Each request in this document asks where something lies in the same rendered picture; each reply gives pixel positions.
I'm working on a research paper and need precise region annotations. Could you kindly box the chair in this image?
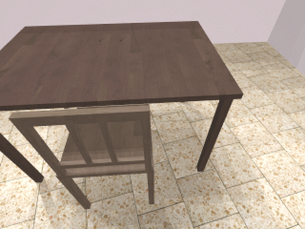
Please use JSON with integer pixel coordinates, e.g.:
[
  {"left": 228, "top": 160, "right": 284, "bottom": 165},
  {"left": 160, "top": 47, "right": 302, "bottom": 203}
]
[{"left": 9, "top": 104, "right": 154, "bottom": 210}]

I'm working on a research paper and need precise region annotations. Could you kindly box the table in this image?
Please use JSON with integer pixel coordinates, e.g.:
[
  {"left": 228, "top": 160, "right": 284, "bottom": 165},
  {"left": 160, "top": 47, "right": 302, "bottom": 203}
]
[{"left": 0, "top": 21, "right": 244, "bottom": 183}]

